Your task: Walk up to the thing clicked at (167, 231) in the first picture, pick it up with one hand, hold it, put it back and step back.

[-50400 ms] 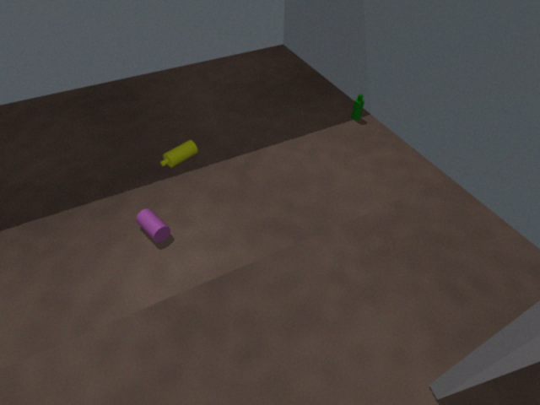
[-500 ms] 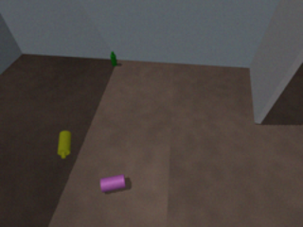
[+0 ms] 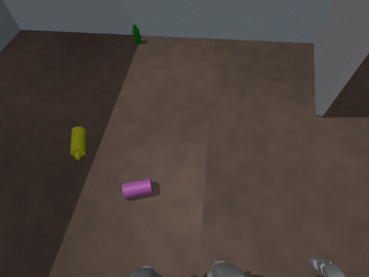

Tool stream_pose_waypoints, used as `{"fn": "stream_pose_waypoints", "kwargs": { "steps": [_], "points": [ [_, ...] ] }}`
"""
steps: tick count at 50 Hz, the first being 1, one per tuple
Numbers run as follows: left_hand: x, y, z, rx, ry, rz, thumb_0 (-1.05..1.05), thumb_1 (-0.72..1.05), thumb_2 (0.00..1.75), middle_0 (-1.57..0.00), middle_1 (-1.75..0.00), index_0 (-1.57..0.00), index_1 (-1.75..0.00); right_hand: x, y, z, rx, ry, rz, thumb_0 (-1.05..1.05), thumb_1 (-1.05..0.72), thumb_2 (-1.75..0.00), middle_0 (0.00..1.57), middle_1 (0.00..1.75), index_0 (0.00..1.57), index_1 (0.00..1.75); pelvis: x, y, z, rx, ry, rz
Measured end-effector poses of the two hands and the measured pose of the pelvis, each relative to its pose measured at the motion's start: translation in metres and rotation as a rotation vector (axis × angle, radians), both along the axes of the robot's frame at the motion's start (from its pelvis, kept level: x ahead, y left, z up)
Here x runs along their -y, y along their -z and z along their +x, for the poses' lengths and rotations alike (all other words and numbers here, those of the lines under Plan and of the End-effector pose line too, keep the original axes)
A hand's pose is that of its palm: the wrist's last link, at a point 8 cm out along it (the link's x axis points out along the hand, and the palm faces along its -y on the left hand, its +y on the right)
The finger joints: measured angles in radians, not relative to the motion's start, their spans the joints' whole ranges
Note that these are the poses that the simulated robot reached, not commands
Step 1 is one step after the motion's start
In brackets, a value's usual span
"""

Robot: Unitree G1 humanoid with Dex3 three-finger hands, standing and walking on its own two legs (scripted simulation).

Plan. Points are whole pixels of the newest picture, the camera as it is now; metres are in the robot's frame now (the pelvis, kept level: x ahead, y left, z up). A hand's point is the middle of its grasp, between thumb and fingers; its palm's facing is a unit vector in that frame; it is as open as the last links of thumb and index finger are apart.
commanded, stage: walk up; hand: left
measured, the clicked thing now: (137, 188) +0.61 +0.27 -0.71
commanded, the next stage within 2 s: stand in 1.88 s
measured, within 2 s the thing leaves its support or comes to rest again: neither
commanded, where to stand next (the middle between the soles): +0.23 +0.03 m, yaw +1 degrees
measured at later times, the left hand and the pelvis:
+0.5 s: hand out of the picture -0.02 +0.28 -0.14, palm faces +0.05 -0.92 -0.38, open 7.4 cm; pelvis -0.12 +0.01 +0.01, yaw +5 degrees
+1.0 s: hand out of the picture -0.14 +0.29 -0.13, palm faces +0.02 -0.91 -0.41, open 7.4 cm; pelvis -0.24 +0.03 +0.00, yaw +2 degrees
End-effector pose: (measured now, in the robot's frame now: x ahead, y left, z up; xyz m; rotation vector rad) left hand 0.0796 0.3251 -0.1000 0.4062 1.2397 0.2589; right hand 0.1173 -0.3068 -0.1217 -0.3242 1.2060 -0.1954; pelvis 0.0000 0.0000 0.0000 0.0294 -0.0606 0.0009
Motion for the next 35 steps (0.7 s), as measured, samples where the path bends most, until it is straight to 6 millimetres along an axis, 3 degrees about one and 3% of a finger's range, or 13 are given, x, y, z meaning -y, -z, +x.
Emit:
{"fn": "stream_pose_waypoints", "kwargs": {
  "steps": [4,7,16,21,25,30,35],
  "points": [
    [0.013,-0.004,-0.034,-0.024,-0.019,0.007,0.01,0.90,0.89,-0.20,-0.30,-0.20,-0.30,0.008,0.004,-0.001,0.028,-0.012,0.001,0.01,-0.91,-0.90,0.21,0.30,0.21,0.30,0.007,0.001,-0.015,0.001,0.002,0.012],
    [0.019,-0.012,-0.050,-0.035,-0.028,0.007,0.01,0.90,0.89,-0.20,-0.30,-0.20,-0.30,0.010,0.002,-0.017,0.014,-0.024,0.010,0.01,-0.91,-0.90,0.20,0.30,0.21,0.30,0.008,-0.006,-0.028,-0.020,-0.001,0.017],
    [0.015,-0.013,-0.058,0.108,-0.030,0.004,0.01,0.90,0.89,-0.20,-0.30,-0.21,-0.30,0.014,0.007,-0.106,-0.164,-0.068,-0.047,0.01,-0.91,-0.90,0.20,0.30,0.21,0.30,0.002,-0.003,-0.070,-0.046,-0.076,-0.008],
    [0.001,0.003,-0.081,0.135,-0.023,-0.028,0.01,0.90,0.89,-0.20,-0.30,-0.21,-0.30,0.001,-0.003,-0.154,-0.163,-0.050,-0.059,0.01,-0.91,-0.90,0.20,0.30,0.21,0.30,-0.008,0.002,-0.106,-0.008,-0.077,0.015],
    [0.000,-0.002,-0.107,0.101,-0.038,-0.061,0.01,0.90,0.89,-0.20,-0.30,-0.20,-0.30,-0.006,-0.022,-0.188,-0.158,-0.027,-0.064,0.01,-0.91,-0.90,0.21,0.30,0.21,0.30,-0.014,-0.011,-0.121,-0.005,-0.090,-0.057],
    [-0.005,-0.008,-0.142,0.099,-0.065,-0.059,0.01,0.90,0.89,-0.20,-0.30,-0.20,-0.30,-0.009,-0.035,-0.190,-0.115,-0.051,-0.072,0.01,-0.90,-0.90,0.21,0.30,0.21,0.30,-0.010,-0.019,-0.141,-0.043,-0.067,-0.060],
    [-0.002,0.000,-0.181,0.046,-0.031,-0.015,0.01,0.90,0.89,-0.20,-0.30,-0.20,-0.30,-0.005,-0.023,-0.174,0.010,-0.069,-0.049,0.01,-0.90,-0.90,0.21,0.30,0.21,0.30,-0.004,-0.007,-0.171,-0.049,-0.017,-0.035]
  ]
}}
